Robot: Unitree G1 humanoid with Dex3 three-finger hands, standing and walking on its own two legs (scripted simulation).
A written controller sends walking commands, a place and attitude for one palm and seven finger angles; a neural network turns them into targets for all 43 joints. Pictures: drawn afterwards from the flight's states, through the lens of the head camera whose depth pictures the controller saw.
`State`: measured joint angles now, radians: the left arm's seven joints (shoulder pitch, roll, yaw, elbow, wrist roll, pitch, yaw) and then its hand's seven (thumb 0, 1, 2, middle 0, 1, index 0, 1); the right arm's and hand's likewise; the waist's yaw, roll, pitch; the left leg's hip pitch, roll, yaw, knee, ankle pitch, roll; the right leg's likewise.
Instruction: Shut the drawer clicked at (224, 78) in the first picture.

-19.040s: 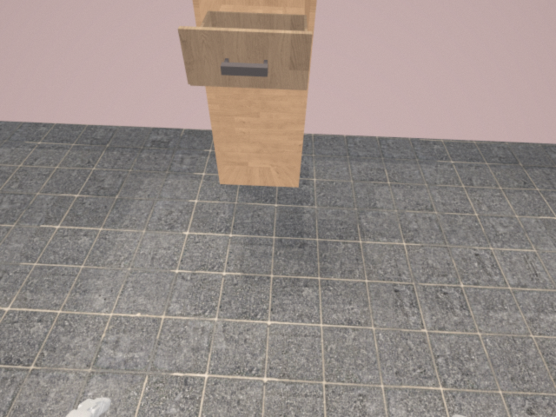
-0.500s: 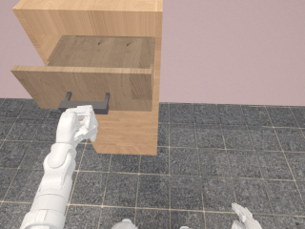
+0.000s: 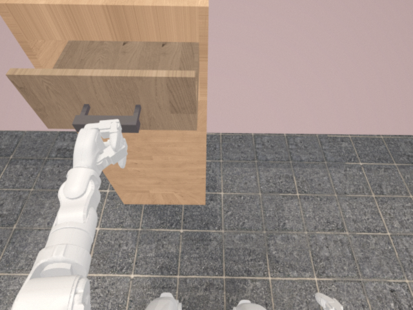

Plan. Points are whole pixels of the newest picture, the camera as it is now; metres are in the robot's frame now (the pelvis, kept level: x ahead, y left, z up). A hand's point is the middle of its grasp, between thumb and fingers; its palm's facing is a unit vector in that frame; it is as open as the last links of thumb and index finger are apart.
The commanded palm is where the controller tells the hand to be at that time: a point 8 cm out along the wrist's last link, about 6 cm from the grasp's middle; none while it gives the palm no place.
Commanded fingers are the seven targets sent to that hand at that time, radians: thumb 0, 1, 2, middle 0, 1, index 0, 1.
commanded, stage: push the drawer shut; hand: left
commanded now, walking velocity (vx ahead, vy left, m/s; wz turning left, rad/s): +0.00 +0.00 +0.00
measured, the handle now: (109, 116) +0.49 +0.21 +0.07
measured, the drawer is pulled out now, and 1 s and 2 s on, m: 0.11 0.00 0.00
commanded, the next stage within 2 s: pull the fist back off the drawer in 1.28 s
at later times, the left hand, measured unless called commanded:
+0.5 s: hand (128, 123) +0.47 +0.17 +0.07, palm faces +0.00 -1.00 -0.04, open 3.2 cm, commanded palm +0.46 +0.21 +0.07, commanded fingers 0.00 0.90 0.90 -1.40 -1.60 -1.40 -1.60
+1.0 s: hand (130, 106) +0.52 +0.17 +0.07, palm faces +0.00 -1.00 -0.04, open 3.0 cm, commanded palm +0.52 +0.21 +0.07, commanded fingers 0.00 0.90 0.90 -1.40 -1.60 -1.40 -1.60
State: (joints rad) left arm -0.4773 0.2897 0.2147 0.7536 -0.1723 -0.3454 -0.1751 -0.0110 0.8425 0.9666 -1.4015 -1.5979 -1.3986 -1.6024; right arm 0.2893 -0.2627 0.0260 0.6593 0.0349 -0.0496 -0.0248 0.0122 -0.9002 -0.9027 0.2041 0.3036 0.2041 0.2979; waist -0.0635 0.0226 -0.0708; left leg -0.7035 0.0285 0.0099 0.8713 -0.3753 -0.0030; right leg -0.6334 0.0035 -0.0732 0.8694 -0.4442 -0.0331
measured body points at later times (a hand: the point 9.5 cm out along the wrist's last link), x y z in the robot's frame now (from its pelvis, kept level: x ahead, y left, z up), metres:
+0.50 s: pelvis -0.01 +0.01 -0.01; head +0.09 +0.01 +0.43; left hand +0.46 +0.22 +0.07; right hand +0.02 -0.26 -0.13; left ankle +0.03 +0.12 -0.69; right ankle -0.01 -0.10 -0.69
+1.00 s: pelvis +0.00 +0.01 -0.02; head +0.12 +0.02 +0.42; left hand +0.52 +0.22 +0.07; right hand -0.02 -0.25 -0.13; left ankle +0.03 +0.12 -0.69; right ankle -0.01 -0.10 -0.69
